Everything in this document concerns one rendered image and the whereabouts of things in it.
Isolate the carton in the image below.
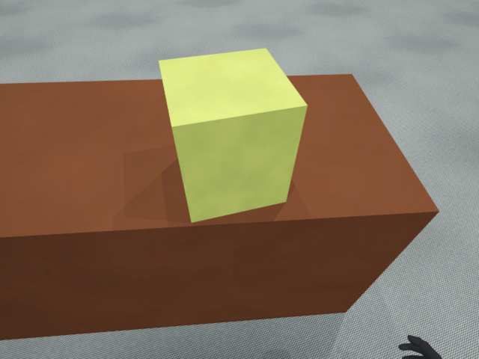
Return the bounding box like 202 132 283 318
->
159 49 308 223

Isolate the pedestal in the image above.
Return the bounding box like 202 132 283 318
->
0 74 439 340

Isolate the robot right hand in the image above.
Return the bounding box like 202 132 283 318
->
398 335 442 359

